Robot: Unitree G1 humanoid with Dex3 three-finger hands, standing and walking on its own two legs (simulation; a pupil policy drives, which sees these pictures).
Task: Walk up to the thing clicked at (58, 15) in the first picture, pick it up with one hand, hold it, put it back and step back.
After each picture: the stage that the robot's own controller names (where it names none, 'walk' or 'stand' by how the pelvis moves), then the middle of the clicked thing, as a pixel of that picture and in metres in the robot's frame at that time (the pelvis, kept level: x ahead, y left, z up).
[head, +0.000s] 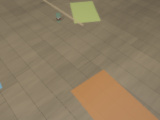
stand; (58, 17) +1.92 +0.33 -0.72
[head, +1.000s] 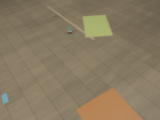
walk; (69, 31) +1.81 +0.31 -0.72
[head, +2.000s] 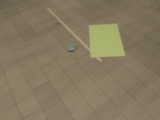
walk; (71, 48) +1.27 +0.25 -0.72
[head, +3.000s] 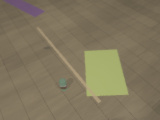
walk; (63, 84) +0.82 +0.24 -0.72
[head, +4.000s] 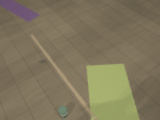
walk; (63, 112) +0.51 +0.20 -0.70
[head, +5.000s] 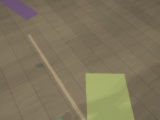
stand; out of the picture +0.40 +0.16 -0.71
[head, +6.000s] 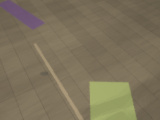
stand; out of the picture +0.39 +0.16 -0.72
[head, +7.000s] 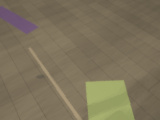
stand; out of the picture +0.40 +0.18 -0.73
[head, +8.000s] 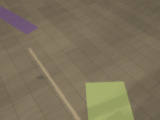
stand; out of the picture +0.39 +0.18 -0.73
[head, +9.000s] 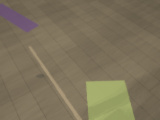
stand; out of the picture +0.38 +0.18 -0.73
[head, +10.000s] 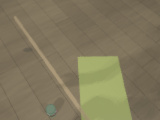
go down; (51, 111) +0.41 +0.18 -0.66
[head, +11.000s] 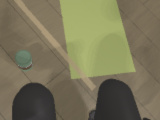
go down; (24, 61) +0.46 +0.22 -0.30
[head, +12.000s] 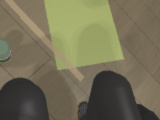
close in; (1, 52) +0.45 +0.25 -0.26
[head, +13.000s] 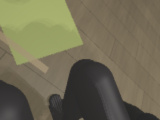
close; out of the picture +0.44 +0.28 -0.22
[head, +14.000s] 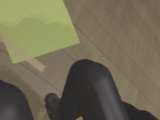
lift; out of the picture +0.42 +0.28 -0.23
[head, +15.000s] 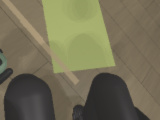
lift; out of the picture +0.35 +0.27 -0.15
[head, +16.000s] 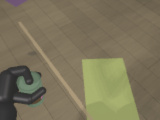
lift; (32, 90) +0.32 +0.17 +0.02
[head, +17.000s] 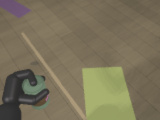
hold; (37, 93) +0.32 +0.17 +0.00
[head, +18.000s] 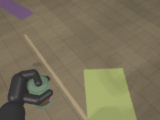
hold; (41, 93) +0.32 +0.16 -0.01
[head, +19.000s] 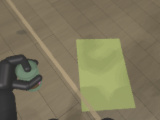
crouch; (30, 77) +0.38 +0.18 -0.06
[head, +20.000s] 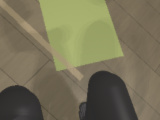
lower; out of the picture +0.49 +0.27 -0.11
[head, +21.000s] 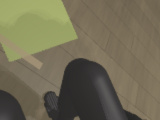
lower; out of the picture +0.44 +0.29 -0.23
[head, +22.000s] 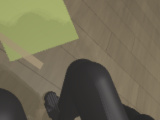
lower; out of the picture +0.44 +0.29 -0.23
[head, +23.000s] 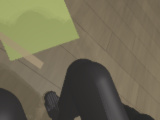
lower; out of the picture +0.44 +0.30 -0.23
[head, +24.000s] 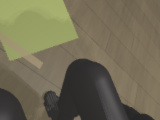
lower; out of the picture +0.44 +0.30 -0.23
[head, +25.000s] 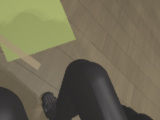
open; out of the picture +0.44 +0.28 -0.24
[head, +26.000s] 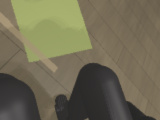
stand; out of the picture +0.43 +0.26 -0.25
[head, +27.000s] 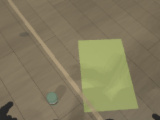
stand; (52, 99) +0.42 +0.17 -0.57
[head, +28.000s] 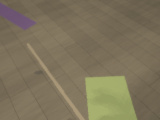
stand; out of the picture +0.41 +0.16 -0.67
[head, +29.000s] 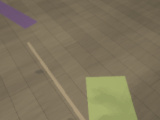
stand; out of the picture +0.40 +0.16 -0.67
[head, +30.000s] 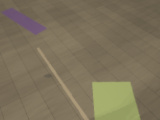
stand; out of the picture +0.43 +0.14 -0.72
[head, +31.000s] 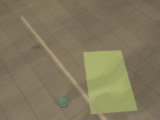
walk; (63, 102) +0.47 +0.11 -0.71
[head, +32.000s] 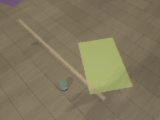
walk; (63, 86) +0.65 +0.18 -0.69
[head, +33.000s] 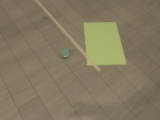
walk; (65, 54) +0.95 +0.18 -0.69
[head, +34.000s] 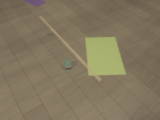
stand; (68, 65) +1.04 +0.16 -0.72
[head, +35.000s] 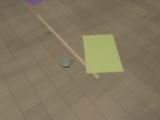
stand; (66, 63) +1.05 +0.18 -0.73
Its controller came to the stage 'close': yes
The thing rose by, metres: 0.71
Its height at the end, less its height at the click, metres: +0.00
